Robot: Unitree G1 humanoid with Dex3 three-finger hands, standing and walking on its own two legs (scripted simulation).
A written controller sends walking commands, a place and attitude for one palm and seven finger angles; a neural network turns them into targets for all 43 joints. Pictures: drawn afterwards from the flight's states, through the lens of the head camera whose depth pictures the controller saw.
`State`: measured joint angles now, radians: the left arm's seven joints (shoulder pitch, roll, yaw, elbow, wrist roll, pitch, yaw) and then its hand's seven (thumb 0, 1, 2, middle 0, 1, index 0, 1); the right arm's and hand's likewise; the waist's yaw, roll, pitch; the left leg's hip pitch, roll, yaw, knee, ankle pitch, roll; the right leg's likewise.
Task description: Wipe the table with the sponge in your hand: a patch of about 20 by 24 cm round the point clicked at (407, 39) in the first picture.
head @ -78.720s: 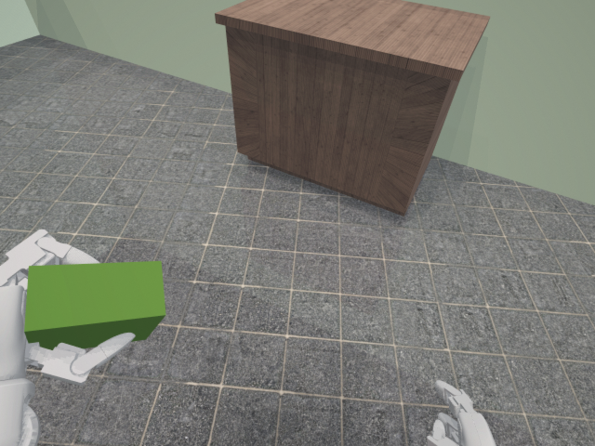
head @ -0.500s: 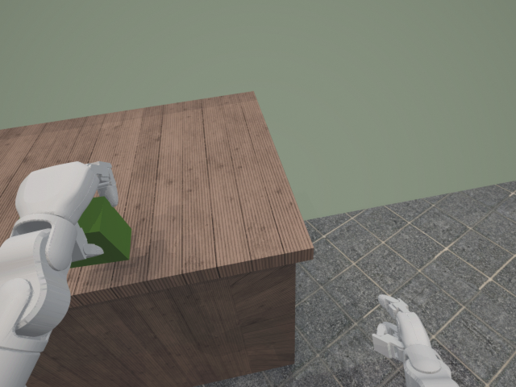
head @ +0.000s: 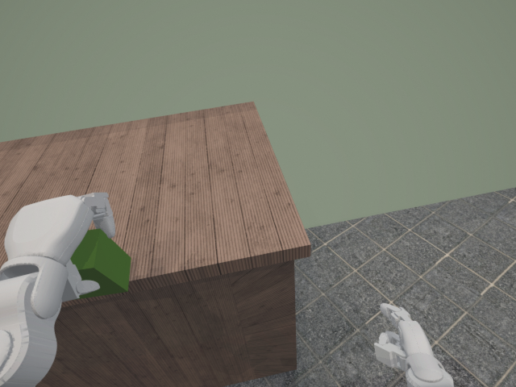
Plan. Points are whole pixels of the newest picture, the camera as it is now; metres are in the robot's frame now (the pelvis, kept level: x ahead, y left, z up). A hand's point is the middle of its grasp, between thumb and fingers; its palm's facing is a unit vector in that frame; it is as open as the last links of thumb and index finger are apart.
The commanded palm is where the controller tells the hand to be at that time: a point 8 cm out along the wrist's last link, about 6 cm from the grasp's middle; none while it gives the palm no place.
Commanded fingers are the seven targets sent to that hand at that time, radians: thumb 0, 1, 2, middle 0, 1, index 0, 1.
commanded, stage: bring the sponge back beside the body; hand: left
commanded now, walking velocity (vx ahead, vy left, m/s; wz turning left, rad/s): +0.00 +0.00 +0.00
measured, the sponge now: (82, 271) +0.20 +0.31 +0.12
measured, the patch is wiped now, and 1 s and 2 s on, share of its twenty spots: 1.00 1.00 1.00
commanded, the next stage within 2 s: step back with the hand held close in 0.44 s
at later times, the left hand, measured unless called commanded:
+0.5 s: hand (81, 253) +0.20 +0.28 +0.17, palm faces +0.16 -0.09 -0.98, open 9.6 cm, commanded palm +0.16 +0.29 +0.24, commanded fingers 0.00 0.10 1.30 -1.20 -1.60 -1.20 -1.60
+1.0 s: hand (118, 218) +0.23 +0.22 +0.22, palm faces +0.35 -0.81 -0.47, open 9.6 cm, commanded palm +0.17 +0.28 +0.23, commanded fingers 0.00 0.10 1.30 -1.20 -1.60 -1.20 -1.60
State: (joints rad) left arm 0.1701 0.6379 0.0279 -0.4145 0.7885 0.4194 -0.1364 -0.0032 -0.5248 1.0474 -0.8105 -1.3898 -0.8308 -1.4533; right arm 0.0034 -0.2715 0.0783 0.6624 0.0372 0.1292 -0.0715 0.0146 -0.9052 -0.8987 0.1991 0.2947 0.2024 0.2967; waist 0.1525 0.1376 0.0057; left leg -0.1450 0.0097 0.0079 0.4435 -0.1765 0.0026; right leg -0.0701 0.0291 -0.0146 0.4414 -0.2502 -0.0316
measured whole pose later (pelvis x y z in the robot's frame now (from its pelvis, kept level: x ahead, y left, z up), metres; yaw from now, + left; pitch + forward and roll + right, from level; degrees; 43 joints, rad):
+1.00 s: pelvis -0.01 +0.01 -0.01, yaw -3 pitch +1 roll -1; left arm 0.42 0.46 0.42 -0.62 -0.08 -0.09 0.13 -0.01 -0.54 1.04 -0.82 -1.41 -0.84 -1.47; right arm 0.21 -0.24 0.00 0.62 0.02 0.04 -0.05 0.01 -0.91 -0.90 0.20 0.29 0.20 0.30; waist -0.01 0.06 0.00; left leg -0.37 0.00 -0.01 0.60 -0.23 0.01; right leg -0.29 0.05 -0.01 0.55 -0.29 -0.03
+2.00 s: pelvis -0.28 +0.01 +0.00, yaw -3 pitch +1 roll +1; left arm 0.43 0.43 0.38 -0.57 -0.06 -0.16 0.13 -0.01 -0.55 1.05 -0.83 -1.42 -0.86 -1.47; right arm 0.22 -0.18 0.02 0.70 0.01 -0.05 -0.06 0.01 -0.90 -0.90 0.20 0.30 0.21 0.30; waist 0.02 -0.01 -0.10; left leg -0.54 -0.02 0.01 0.92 -0.30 -0.02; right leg -0.18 0.02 0.03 0.51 -0.35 -0.03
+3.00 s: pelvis -0.33 +0.06 +0.00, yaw -3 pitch -1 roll -2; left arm 0.40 0.40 0.38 -0.58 -0.05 -0.16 0.14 -0.01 -0.55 1.04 -0.83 -1.43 -0.86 -1.48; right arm 0.18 -0.21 0.00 0.61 0.01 -0.09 -0.05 0.01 -0.91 -0.90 0.20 0.29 0.20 0.30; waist 0.01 0.01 0.03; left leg -0.31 0.04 0.01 0.54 -0.20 0.00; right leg -0.17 0.03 -0.05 0.48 -0.29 -0.01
